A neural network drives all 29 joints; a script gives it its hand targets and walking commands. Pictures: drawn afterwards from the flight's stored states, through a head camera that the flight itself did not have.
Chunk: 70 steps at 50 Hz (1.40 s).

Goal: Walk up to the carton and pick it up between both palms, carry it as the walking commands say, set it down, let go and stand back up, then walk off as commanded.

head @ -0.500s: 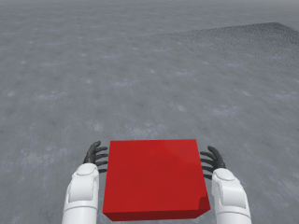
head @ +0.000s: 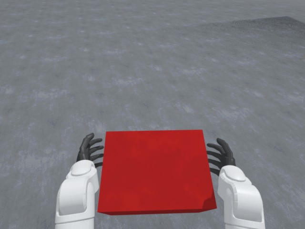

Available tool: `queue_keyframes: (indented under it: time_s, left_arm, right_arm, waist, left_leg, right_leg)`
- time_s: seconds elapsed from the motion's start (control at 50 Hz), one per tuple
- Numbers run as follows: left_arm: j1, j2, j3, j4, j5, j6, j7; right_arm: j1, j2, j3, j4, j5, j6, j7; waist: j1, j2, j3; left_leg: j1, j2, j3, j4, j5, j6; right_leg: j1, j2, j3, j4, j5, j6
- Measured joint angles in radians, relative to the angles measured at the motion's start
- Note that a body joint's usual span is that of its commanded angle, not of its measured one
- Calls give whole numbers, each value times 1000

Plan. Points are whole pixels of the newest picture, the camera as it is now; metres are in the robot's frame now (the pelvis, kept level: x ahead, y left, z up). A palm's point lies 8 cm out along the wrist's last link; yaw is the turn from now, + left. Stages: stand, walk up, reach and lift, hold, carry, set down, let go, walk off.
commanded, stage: carry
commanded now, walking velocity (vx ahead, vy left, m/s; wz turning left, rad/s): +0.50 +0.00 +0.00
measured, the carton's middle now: (155, 174) +0.30 +0.01 +0.00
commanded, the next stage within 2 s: none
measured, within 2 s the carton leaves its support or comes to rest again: neither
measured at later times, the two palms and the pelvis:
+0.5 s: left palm (95, 106) +0.50 +0.22 +0.07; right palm (193, 104) +0.53 -0.12 +0.07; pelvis +0.27 +0.02 -0.02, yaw +2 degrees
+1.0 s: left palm (117, 60) +0.83 +0.19 +0.08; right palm (188, 61) +0.85 -0.15 +0.08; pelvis +0.60 +0.00 -0.01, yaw +6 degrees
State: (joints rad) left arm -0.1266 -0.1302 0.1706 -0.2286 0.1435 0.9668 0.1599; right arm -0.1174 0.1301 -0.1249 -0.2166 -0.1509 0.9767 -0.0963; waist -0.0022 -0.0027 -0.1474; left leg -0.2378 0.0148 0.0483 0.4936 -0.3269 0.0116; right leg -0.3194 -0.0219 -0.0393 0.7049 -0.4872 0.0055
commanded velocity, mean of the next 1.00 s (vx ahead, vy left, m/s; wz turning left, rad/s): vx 0.50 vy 0.00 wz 0.00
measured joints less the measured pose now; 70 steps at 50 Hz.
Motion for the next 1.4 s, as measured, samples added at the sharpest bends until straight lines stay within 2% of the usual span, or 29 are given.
queue_keyframes:
  time_s: [0.06, 0.1, 0.12, 0.14, 0.18, 0.22, 0.24, 0.3, 0.4, 0.44, 0.46, 0.48, 0.5, 0.54, 0.58, 0.62, 0.7, 0.78, 0.88, 0.92, 0.94, 0.96, 0.98, 1.02, 1.06, 1.16, 1.26, 1.36, 1.4]
  left_arm:
    - [28, 2, -9, -94, -17, 62, -6]
    - [36, 2, -21, -141, -26, 96, -5]
    - [35, 2, -31, -156, -30, 109, -3]
    - [36, 1, -46, -163, -35, 118, 1]
    - [47, 2, -69, -189, -52, 145, 16]
    - [70, 3, -74, -207, -57, 168, 24]
    - [81, 3, -72, -217, -59, 179, 28]
    - [96, 3, -61, -248, -62, 204, 35]
    - [90, 3, -60, -290, -70, 215, 43]
    - [90, 3, -58, -305, -71, 220, 44]
    - [88, 3, -50, -307, -69, 223, 41]
    - [86, 4, -40, -302, -65, 225, 38]
    - [83, 4, -33, -292, -62, 226, 35]
    - [80, 3, -26, -269, -58, 228, 30]
    - [85, 3, -36, -250, -51, 225, 25]
    - [93, 3, -49, -241, -45, 215, 19]
    - [105, 2, -69, -256, -37, 193, 10]
    - [111, 2, -75, -293, -37, 191, 14]
    - [114, 2, -68, -326, -44, 210, 18]
    - [101, 3, -66, -327, -48, 219, 18]
    - [91, 3, -72, -309, -49, 214, 18]
    - [81, 3, -77, -284, -49, 206, 20]
    - [74, 3, -77, -263, -50, 203, 22]
    - [72, 2, -74, -238, -51, 203, 25]
    - [86, 2, -70, -233, -51, 201, 26]
    - [108, 2, -61, -263, -54, 181, 22]
    - [102, 2, -57, -295, -60, 174, 16]
    - [93, 3, -63, -317, -58, 195, 13]
    - [95, 3, -59, -322, -54, 205, 13]
  right_arm:
    - [39, -2, 31, -112, 19, 70, -25]
    - [60, -3, 36, -179, 30, 109, -36]
    - [70, -3, 30, -211, 36, 128, -40]
    - [81, -4, 20, -240, 44, 146, -45]
    - [107, -3, 6, -297, 66, 185, -58]
    - [117, -2, 9, -307, 71, 213, -61]
    - [117, -2, 13, -303, 73, 222, -61]
    - [108, -3, 28, -297, 71, 233, -60]
    - [103, -2, 42, -329, 60, 231, -69]
    - [100, -2, 47, -338, 59, 233, -72]
    - [96, -2, 52, -327, 61, 228, -72]
    - [89, -2, 55, -307, 64, 223, -70]
    - [81, -3, 55, -289, 68, 222, -70]
    - [82, -2, 54, -269, 71, 224, -72]
    - [103, -1, 50, -268, 70, 223, -74]
    - [125, -1, 47, -278, 71, 216, -75]
    - [147, 1, 44, -311, 72, 200, -71]
    - [140, 0, 44, -334, 72, 198, -62]
    - [135, 0, 54, -352, 66, 212, -57]
    - [135, -1, 54, -367, 62, 221, -60]
    - [130, -2, 44, -368, 61, 224, -60]
    - [121, -3, 32, -359, 60, 228, -60]
    - [114, -3, 24, -348, 59, 234, -61]
    - [109, -3, 21, -327, 56, 241, -61]
    - [112, -2, 27, -310, 53, 238, -59]
    - [120, -1, 50, -313, 47, 206, -54]
    - [120, -1, 58, -350, 48, 198, -59]
    - [125, -1, 55, -385, 53, 217, -64]
    - [119, -1, 57, -374, 58, 222, -64]
  waist:
    - [-7, 30, -5]
    - [-12, 40, 0]
    - [-18, 47, 2]
    - [-22, 56, -1]
    - [-17, 39, -12]
    - [-7, 9, -23]
    - [1, -3, -23]
    - [26, -22, 0]
    - [51, -17, 50]
    - [49, -17, 62]
    - [43, -31, 67]
    - [34, -41, 69]
    - [22, -36, 70]
    - [5, -24, 75]
    - [-10, -18, 78]
    - [-25, -11, 80]
    - [-41, 2, 80]
    - [-32, 4, 72]
    - [-21, 12, 52]
    - [-18, 13, 51]
    - [-12, 30, 52]
    - [-2, 45, 55]
    - [4, 46, 59]
    - [9, 38, 65]
    - [17, 29, 73]
    - [39, 3, 91]
    - [37, 2, 93]
    - [27, -7, 79]
    - [21, -20, 75]
  left_leg:
    - [44, 23, -9, -65, -2, -8]
    - [68, 33, -19, -64, -26, -19]
    - [68, 39, -32, -32, -55, -23]
    - [45, 51, -32, 38, -84, -21]
    - [-55, 48, -12, 257, -143, -9]
    - [-158, 34, 13, 413, -154, -5]
    - [-200, 32, 27, 440, -140, -7]
    - [-293, 39, 59, 370, -44, -16]
    - [-326, 34, 118, 90, 158, 1]
    - [-281, 16, 158, 12, 204, 22]
    - [-264, 4, 169, 26, 247, 50]
    - [-264, -1, 180, 73, 224, 72]
    - [-262, 1, 182, 105, 177, 84]
    - [-224, 2, 181, 90, 122, 87]
    - [-162, -4, 178, 19, 126, 74]
    - [-95, -6, 168, -56, 129, 71]
    - [28, 6, 143, -169, 119, 54]
    - [138, 19, 129, -224, 70, 27]
    - [259, 38, 113, -223, -41, -20]
    - [274, 52, 108, -131, -124, -39]
    - [245, 78, 107, -18, -169, -40]
    - [183, 90, 78, 143, -164, -32]
    - [103, 79, 39, 314, -151, -21]
    - [-51, 52, -3, 556, -96, -3]
    - [-160, 53, -1, 609, -33, 1]
    - [-309, 74, 33, 403, 83, -5]
    - [-352, 84, 69, 189, 211, -1]
    - [-292, 47, 154, 46, 226, 21]
    - [-228, 19, 195, 0, 221, 46]
  right_leg:
    - [-33, 25, -47, -89, 37, 4]
    - [-10, 35, -92, -227, 144, 2]
    - [13, 40, -109, -259, 235, -16]
    - [26, 45, -127, -258, 266, -37]
    - [46, 38, -143, -246, 208, -62]
    - [84, 23, -143, -273, 170, -61]
    - [110, 16, -139, -299, 167, -51]
    - [199, 5, -128, -372, 161, -39]
    - [340, -7, -123, -408, 85, -8]
    - [380, -23, -120, -353, 15, 11]
    - [376, -46, -119, -277, -27, 17]
    - [330, -71, -111, -138, -14, 15]
    - [251, -69, -75, 41, 3, 12]
    - [84, -40, -9, 335, 43, 0]
    - [-45, -37, 9, 433, 108, -7]
    - [-132, -47, 3, 388, 148, -5]
    - [-235, -67, -27, 188, 237, -2]
    - [-268, -71, -69, -7, 326, -2]
    - [-228, -39, -148, -183, 390, -12]
    - [-162, -22, -190, -262, 410, -27]
    - [-152, -12, -203, -242, 443, -60]
    - [-156, -6, -214, -197, 410, -82]
    - [-152, -6, -218, -171, 365, -95]
    - [-115, -9, -224, -185, 308, -99]
    - [-54, -6, -227, -244, 304, -85]
    - [103, -4, -212, -382, 281, -76]
    - [247, -2, -195, -446, 214, -49]
    - [368, -19, -179, -413, 80, -3]
    - [380, -48, -176, -301, -3, 16]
